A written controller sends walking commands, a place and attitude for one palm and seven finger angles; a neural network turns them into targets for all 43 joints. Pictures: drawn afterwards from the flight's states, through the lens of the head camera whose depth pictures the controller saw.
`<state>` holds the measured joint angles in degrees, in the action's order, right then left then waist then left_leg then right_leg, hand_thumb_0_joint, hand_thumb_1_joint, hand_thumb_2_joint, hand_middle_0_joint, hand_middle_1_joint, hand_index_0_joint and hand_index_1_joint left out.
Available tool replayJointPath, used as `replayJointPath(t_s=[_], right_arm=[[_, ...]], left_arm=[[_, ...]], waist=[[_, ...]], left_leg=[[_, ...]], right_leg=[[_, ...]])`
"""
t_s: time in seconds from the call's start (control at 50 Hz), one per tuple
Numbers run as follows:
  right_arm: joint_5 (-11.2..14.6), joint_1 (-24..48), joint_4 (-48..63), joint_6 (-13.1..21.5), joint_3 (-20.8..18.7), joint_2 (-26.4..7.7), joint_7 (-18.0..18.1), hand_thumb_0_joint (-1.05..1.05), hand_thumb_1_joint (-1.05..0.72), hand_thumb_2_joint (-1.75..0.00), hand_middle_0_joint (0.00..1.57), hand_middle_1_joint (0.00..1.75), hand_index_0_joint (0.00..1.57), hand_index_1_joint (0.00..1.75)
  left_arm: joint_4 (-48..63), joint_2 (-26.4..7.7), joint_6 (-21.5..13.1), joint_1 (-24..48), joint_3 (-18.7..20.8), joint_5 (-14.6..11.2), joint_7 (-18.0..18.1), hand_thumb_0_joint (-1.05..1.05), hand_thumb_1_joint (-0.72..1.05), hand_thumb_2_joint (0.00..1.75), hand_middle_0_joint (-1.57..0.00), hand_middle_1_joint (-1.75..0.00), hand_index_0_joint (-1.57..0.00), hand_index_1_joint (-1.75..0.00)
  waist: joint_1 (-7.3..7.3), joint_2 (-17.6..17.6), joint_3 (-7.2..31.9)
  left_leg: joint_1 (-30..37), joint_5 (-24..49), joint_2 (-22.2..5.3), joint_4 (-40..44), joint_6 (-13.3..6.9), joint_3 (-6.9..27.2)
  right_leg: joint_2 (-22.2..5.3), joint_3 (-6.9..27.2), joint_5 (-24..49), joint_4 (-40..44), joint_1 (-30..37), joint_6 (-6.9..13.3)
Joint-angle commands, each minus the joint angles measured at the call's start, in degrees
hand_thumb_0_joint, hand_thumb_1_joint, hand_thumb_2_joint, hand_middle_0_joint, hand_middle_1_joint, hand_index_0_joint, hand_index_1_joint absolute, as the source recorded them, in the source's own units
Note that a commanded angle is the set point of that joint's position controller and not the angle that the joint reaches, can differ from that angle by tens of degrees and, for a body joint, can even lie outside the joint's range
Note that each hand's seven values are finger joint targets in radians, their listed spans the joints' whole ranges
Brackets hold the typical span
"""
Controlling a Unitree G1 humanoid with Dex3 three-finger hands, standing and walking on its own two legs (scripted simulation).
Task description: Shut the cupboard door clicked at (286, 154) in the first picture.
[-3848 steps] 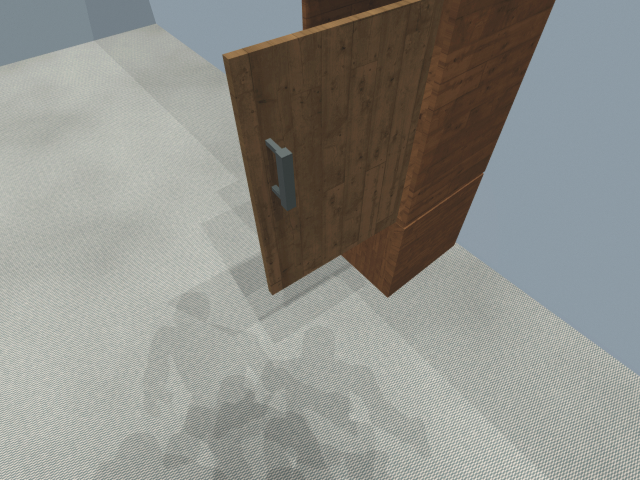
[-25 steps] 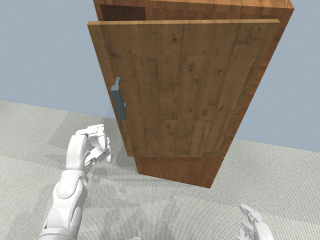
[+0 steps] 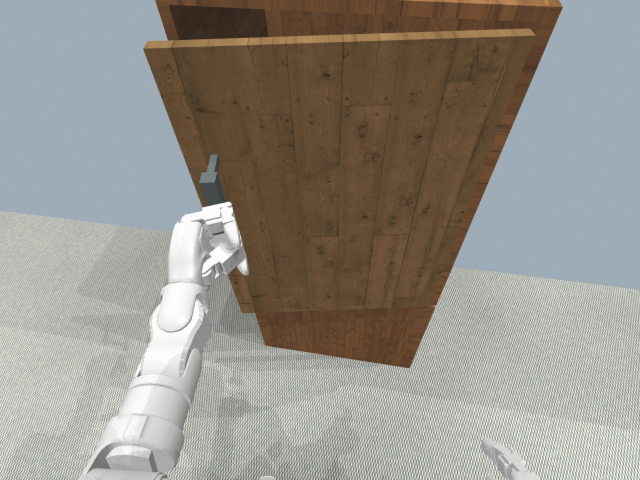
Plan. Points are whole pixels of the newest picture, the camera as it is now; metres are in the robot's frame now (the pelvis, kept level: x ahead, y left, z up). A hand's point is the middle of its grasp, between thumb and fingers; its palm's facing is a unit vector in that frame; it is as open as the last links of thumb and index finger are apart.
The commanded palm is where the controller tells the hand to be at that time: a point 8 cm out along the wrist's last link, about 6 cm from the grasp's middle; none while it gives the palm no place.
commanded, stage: bring the fist close to the handle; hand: left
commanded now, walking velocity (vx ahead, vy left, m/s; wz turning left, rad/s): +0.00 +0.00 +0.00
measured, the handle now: (220, 199) +0.47 +0.16 +0.08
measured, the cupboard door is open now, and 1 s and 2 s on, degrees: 11 5 0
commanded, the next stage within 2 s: push the door shut along its arc in 0.30 s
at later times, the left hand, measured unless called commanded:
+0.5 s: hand (240, 254) +0.37 +0.11 +0.08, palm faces +0.03 -1.00 -0.01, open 3.1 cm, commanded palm +0.36 +0.17 +0.08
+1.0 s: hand (250, 214) +0.44 +0.11 +0.08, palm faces -0.10 -0.99 -0.02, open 3.1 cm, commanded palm +0.44 +0.16 +0.08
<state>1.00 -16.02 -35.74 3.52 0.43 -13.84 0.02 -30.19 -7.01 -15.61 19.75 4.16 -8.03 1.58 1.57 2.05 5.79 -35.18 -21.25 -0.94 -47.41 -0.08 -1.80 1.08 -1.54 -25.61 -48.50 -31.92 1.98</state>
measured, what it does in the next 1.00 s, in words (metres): stands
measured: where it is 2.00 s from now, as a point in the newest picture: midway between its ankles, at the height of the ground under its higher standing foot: outside the picture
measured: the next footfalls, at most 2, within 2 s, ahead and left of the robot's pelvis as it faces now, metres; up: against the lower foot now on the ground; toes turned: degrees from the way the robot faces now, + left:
none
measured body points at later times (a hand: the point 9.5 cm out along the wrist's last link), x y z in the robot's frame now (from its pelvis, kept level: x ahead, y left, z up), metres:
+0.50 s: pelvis -0.01 +0.00 +0.00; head +0.03 -0.02 +0.45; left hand +0.37 +0.17 +0.09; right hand +0.12 -0.25 -0.11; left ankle +0.02 +0.12 -0.70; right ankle -0.02 -0.10 -0.70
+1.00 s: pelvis -0.01 +0.01 -0.01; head +0.06 +0.00 +0.43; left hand +0.44 +0.17 +0.09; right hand +0.04 -0.25 -0.14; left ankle +0.02 +0.12 -0.70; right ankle -0.02 -0.10 -0.70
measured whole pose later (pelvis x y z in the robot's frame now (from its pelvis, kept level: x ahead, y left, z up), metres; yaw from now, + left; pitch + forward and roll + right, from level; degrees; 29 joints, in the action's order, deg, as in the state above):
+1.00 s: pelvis -0.01 +0.01 -0.01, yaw +0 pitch +14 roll +0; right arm 1.3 -20.1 -39.0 1.9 -0.3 -15.1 0.0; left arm -59.5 -13.1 -21.9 44.1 8.6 -8.4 -7.3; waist 4.8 2.0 5.9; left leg -43.5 -21.4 -0.8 -51.3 -0.7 -1.2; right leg 0.9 -2.1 -25.6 -51.6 -39.6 1.5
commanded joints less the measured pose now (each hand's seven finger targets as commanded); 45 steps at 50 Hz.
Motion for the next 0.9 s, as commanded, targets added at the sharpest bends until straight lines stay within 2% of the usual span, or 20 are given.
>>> replayJointPath(t_s=[0.0,0.04,0.06,0.12,0.14,0.18,0.2,0.24,0.28,0.36,0.4,0.42,0.46,0.54,0.62,0.7,0.74,0.78,0.84,0.88], right_arm=[[-0.09,0.86,8.26,1.88,-2.67,-6.69,-0.06,0.00,-0.90,-0.90,0.20,0.30,0.20,0.30],[0.02,1.05,8.50,1.32,-2.64,-6.76,0.04,0.00,-0.90,-0.90,0.20,0.30,0.20,0.30],[-0.02,1.10,8.38,1.19,-2.58,-6.71,0.04,0.00,-0.90,-0.90,0.20,0.30,0.20,0.30],[0.07,1.33,8.21,0.97,-2.74,-6.88,0.39,0.00,-0.90,-0.90,0.20,0.30,0.20,0.30],[0.04,1.72,8.20,1.11,-2.65,-6.55,0.38,0.00,-0.90,-0.90,0.20,0.30,0.20,0.30],[0.10,1.73,7.47,1.24,-2.75,-6.65,0.63,0.00,-0.90,-0.90,0.20,0.30,0.20,0.30],[0.15,1.88,7.43,1.42,-2.65,-6.47,0.58,0.00,-0.90,-0.90,0.20,0.30,0.20,0.30],[0.20,1.71,7.08,1.61,-2.86,-6.76,0.73,0.00,-0.90,-0.90,0.20,0.30,0.20,0.30],[0.28,1.94,7.15,1.73,-2.61,-6.57,0.62,0.00,-0.90,-0.90,0.20,0.30,0.20,0.30],[0.33,1.85,6.90,1.37,-2.54,-6.92,0.76,0.00,-0.90,-0.90,0.20,0.30,0.20,0.30],[0.24,1.94,7.19,1.35,-2.43,-6.88,0.76,0.00,-0.90,-0.90,0.20,0.30,0.20,0.30],[0.22,1.55,6.86,1.19,-2.44,-7.22,0.98,0.00,-0.90,-0.90,0.20,0.30,0.20,0.30],[0.33,1.81,6.13,0.97,-2.16,-7.01,1.30,0.00,-0.90,-0.90,0.20,0.30,0.20,0.30],[0.32,0.65,5.39,1.15,-2.28,-7.11,1.42,0.00,-0.90,-0.90,0.20,0.30,0.20,0.30],[0.38,-1.48,4.65,1.11,-2.59,-7.74,1.19,0.00,-0.90,-0.90,0.20,0.30,0.20,0.30],[0.41,-3.26,4.17,0.67,-2.88,-8.12,0.97,0.00,-0.90,-0.90,0.20,0.30,0.20,0.30],[0.45,-4.14,3.90,0.64,-3.15,-8.40,0.89,0.00,-0.90,-0.90,0.20,0.30,0.20,0.30],[0.37,-5.08,3.42,0.63,-3.28,-8.36,0.70,0.00,-0.90,-0.90,0.20,0.30,0.20,0.30],[0.20,-6.44,2.89,0.50,-3.61,-8.96,0.53,0.00,-0.90,-0.90,0.20,0.30,0.20,0.30],[0.25,-6.89,2.25,0.53,-3.62,-8.92,0.49,0.00,-0.90,-0.90,0.20,0.30,0.20,0.30]], left_arm=[[12.52,-6.69,-4.95,13.42,3.02,-0.34,-0.17,0.00,0.90,0.90,-1.30,-1.50,-1.30,-1.50],[12.19,-7.42,-4.99,12.62,3.42,-0.15,-0.19,0.00,0.90,0.90,-1.30,-1.50,-1.30,-1.50],[12.88,-6.65,-5.19,15.43,2.43,-0.15,-0.21,0.00,0.90,0.90,-1.30,-1.50,-1.30,-1.50],[13.86,-8.36,-6.16,16.45,3.43,0.11,-0.11,0.00,0.90,0.90,-1.30,-1.50,-1.30,-1.50],[14.48,-6.21,-6.38,17.47,1.41,-0.10,-0.28,0.00,0.90,0.90,-1.30,-1.50,-1.30,-1.50],[13.99,-6.93,-7.09,19.56,1.70,-0.17,-0.35,0.00,0.90,0.90,-1.30,-1.50,-1.30,-1.50],[13.77,-5.86,-7.25,19.82,0.82,-0.30,-0.52,0.00,0.90,0.90,-1.30,-1.50,-1.30,-1.50],[12.44,-7.20,-7.41,18.74,2.15,-0.46,-0.68,0.00,0.90,0.90,-1.30,-1.50,-1.30,-1.50],[12.09,-5.16,-7.31,19.79,0.03,-0.47,-1.10,0.00,0.90,0.90,-1.30,-1.50,-1.30,-1.50],[8.65,-7.13,-6.42,20.58,2.07,-0.48,-0.54,0.00,0.90,0.90,-1.30,-1.50,-1.30,-1.50],[8.66,-7.19,-6.52,21.32,2.18,-0.54,-0.68,0.00,0.90,0.90,-1.30,-1.50,-1.30,-1.50],[7.47,-9.52,-6.67,22.59,3.70,-0.19,-0.70,0.00,0.90,0.90,-1.30,-1.50,-1.30,-1.50],[5.45,-10.65,-7.25,28.98,3.73,0.08,-1.35,0.00,0.90,0.90,-1.30,-1.50,-1.30,-1.50],[1.18,-10.40,-8.33,34.12,3.45,-0.24,-3.20,0.00,0.90,0.90,-1.30,-1.50,-1.30,-1.50],[-5.15,-11.11,-8.21,35.42,4.24,-0.82,-5.55,0.00,0.90,0.90,-1.30,-1.50,-1.30,-1.50],[-9.45,-11.64,-8.09,40.55,4.58,-1.07,-7.39,0.00,0.90,0.90,-1.30,-1.50,-1.30,-1.50],[-10.97,-11.79,-8.42,42.17,4.37,-0.83,-8.28,0.00,0.90,0.90,-1.30,-1.50,-1.30,-1.50],[-12.25,-9.91,-8.81,45.12,2.54,-0.68,-9.03,0.00,0.90,0.90,-1.30,-1.50,-1.30,-1.50],[-13.75,-11.63,-9.40,47.31,3.97,-0.66,-9.51,0.00,0.90,0.90,-1.30,-1.50,-1.30,-1.50],[-14.77,-10.24,-9.77,51.80,2.21,-0.53,-9.85,0.00,0.90,0.90,-1.30,-1.50,-1.30,-1.50]], waist=[[-1.11,-4.65,17.33],[-0.98,-6.02,15.41],[-0.05,-5.80,14.73],[-0.14,-5.07,14.06],[0.54,-4.14,14.26],[1.04,-4.30,14.56],[0.88,-2.32,14.21],[0.68,-4.14,14.95],[0.91,-3.02,14.54],[1.06,-5.80,13.27],[0.71,-5.26,13.75],[0.91,-6.05,13.68],[2.40,-5.91,12.37],[2.55,-2.67,16.06],[2.63,-2.51,17.85],[3.84,-5.34,17.76],[4.14,-4.01,18.31],[4.85,-3.04,18.83],[4.86,-1.91,20.91],[6.26,-1.71,19.97]], left_leg=[[11.99,16.26,1.22,4.57,-1.41,0.84],[10.73,15.14,1.28,4.93,-1.56,0.61],[10.85,14.06,1.34,5.00,-1.71,0.47],[10.97,12.07,1.28,5.25,-1.74,0.43],[11.66,11.69,1.34,5.18,-1.86,0.43],[11.75,10.82,1.24,4.94,-1.80,0.63],[11.97,10.01,1.33,5.04,-1.68,0.70],[12.08,10.30,1.27,4.90,-1.79,0.90],[12.21,9.92,1.35,5.22,-1.70,1.03],[10.92,8.59,1.32,5.34,-1.74,1.17],[10.71,8.58,1.51,5.39,-1.79,1.07],[10.18,8.31,1.43,5.18,-1.89,1.16],[8.97,6.52,1.45,4.90,-1.91,1.20],[10.48,8.26,1.56,3.98,-1.81,1.72],[10.35,11.20,1.61,2.88,-1.75,1.97],[8.55,11.41,1.51,2.30,-1.87,2.10],[9.56,11.99,1.41,1.90,-1.84,2.32],[10.45,12.50,1.34,1.47,-1.74,2.74],[11.79,14.23,1.15,0.87,-1.60,3.29],[11.87,12.34,0.94,0.77,-1.59,3.67]], right_leg=[[-0.29,1.02,26.50,6.90,7.15,-1.30],[-0.42,1.43,26.07,7.54,7.44,-1.54],[-0.50,1.53,25.08,8.03,6.60,-1.75],[-0.41,1.99,21.94,8.87,6.28,-1.62],[-0.46,1.98,21.73,8.97,5.66,-1.74],[-0.38,2.19,20.34,9.10,4.90,-1.75],[-0.34,1.98,18.98,9.14,4.18,-1.58],[-0.34,2.11,19.13,9.25,4.57,-1.61],[-0.35,1.71,18.66,9.06,4.01,-1.48],[-0.48,1.81,16.91,9.72,3.50,-1.75],[-0.54,2.09,17.14,9.67,4.24,-1.68],[-0.53,2.41,16.86,9.72,4.22,-1.79],[-0.77,2.98,15.15,9.99,2.99,-2.05],[-0.35,2.53,17.44,8.27,2.53,-1.52],[-0.03,2.14,21.04,6.93,2.03,-1.34],[-0.02,2.02,22.01,6.46,1.16,-1.63],[0.20,1.52,21.80,5.91,-0.45,-1.36],[0.41,1.15,21.44,5.36,-2.40,-1.20],[0.59,0.72,21.62,4.50,-3.63,-0.93],[0.77,0.51,18.88,4.65,-6.28,-0.98]])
